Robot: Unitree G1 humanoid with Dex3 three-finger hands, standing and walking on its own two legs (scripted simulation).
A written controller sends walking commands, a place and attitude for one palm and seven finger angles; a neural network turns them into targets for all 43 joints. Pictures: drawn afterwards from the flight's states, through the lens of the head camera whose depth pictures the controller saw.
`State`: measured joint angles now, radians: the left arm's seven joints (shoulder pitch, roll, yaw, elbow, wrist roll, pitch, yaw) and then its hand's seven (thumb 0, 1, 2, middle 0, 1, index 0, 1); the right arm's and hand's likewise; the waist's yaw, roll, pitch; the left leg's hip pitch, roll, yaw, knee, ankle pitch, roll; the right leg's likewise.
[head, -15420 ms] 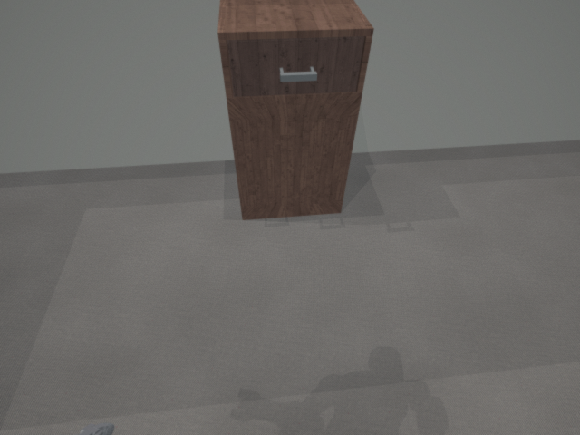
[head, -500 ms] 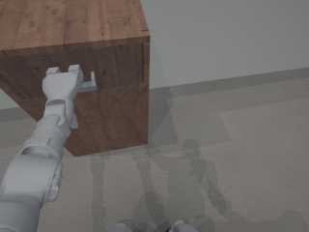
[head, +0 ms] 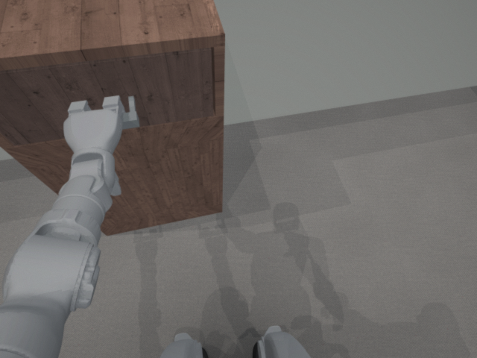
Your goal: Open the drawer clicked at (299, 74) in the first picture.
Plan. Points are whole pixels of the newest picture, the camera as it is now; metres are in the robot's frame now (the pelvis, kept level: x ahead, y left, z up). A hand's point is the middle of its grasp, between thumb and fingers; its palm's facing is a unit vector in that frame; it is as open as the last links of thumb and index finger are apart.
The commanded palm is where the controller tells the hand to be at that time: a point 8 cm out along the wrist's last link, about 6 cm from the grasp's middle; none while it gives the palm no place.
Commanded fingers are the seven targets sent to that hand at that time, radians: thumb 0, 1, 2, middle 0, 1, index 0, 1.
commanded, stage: lower the fingers behind the handle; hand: left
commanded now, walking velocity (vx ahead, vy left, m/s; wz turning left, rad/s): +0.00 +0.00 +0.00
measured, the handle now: (105, 114) +0.56 +0.21 +0.01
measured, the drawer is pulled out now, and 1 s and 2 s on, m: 0.00 0.00 0.05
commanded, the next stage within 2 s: close the thumb around the handle in 0.48 s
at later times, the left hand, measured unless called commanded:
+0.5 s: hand (107, 147) +0.50 +0.20 -0.01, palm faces -0.07 -0.02 -1.00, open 13.9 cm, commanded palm +0.49 +0.19 +0.04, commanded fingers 0.00 -0.50 0.30 -0.30 -1.20 -0.30 -1.20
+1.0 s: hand (107, 147) +0.50 +0.20 -0.01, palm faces -0.06 -0.03 -1.00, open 9.1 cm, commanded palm +0.49 +0.19 +0.04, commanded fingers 0.00 0.73 0.83 -0.39 -1.33 -0.39 -1.33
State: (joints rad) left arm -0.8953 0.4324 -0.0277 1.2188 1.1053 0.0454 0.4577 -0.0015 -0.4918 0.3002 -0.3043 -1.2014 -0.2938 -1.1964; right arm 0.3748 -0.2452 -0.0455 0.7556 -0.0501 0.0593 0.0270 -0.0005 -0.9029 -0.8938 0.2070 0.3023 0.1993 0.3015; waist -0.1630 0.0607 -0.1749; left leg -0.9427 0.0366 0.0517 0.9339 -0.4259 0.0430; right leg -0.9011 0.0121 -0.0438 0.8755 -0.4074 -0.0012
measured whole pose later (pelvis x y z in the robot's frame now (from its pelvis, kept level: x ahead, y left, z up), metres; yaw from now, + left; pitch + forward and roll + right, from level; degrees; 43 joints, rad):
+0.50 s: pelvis +0.00 -0.01 -0.01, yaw +0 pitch +26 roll -2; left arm -0.92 0.46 -0.04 1.22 1.10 0.05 0.44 0.00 -0.49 0.30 -0.29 -1.20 -0.31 -1.20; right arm 0.36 -0.25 -0.03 0.74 -0.04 0.05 0.01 0.00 -0.90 -0.89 0.21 0.30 0.20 0.30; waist -0.17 0.06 -0.17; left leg -0.98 0.04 0.04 0.97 -0.44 0.03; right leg -0.94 0.02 -0.06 0.91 -0.42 -0.01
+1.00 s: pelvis +0.00 +0.00 +0.00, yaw +0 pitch +26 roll -3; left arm -0.89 0.45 -0.02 1.19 1.09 0.04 0.44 0.00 0.21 0.60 -0.33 -1.27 -0.35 -1.28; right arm 0.37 -0.25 -0.04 0.74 -0.04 0.06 0.02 0.00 -0.90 -0.89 0.21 0.30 0.20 0.30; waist -0.16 0.07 -0.18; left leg -0.97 0.04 0.05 0.96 -0.44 0.04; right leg -0.93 0.02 -0.05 0.90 -0.42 -0.01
